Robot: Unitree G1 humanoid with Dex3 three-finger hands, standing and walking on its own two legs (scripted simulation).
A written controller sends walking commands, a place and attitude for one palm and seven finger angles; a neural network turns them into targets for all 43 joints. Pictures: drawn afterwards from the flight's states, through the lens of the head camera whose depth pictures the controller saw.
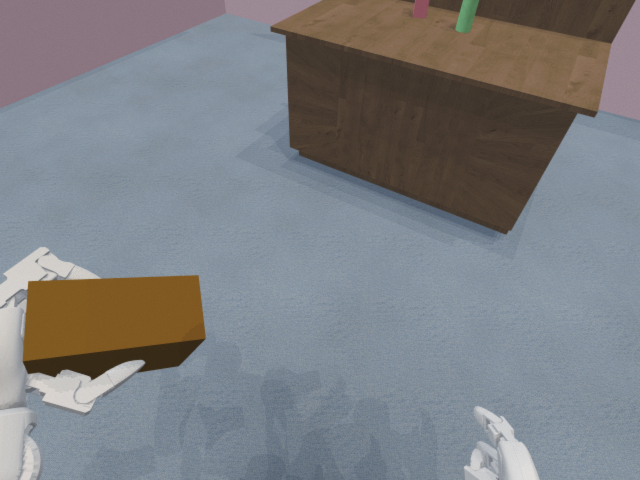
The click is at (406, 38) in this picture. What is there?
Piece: table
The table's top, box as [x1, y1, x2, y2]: [270, 0, 610, 117]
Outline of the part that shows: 270,26 271,31 594,117 598,108 610,48 610,43 479,16 474,17 469,32 461,33 454,29 459,12 428,6 425,19 413,18 412,9 414,3 401,0 322,0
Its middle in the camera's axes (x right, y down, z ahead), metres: +0.47 -0.80 +1.54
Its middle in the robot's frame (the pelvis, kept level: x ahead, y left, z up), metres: +1.71 -0.37 -0.10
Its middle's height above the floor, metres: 0.67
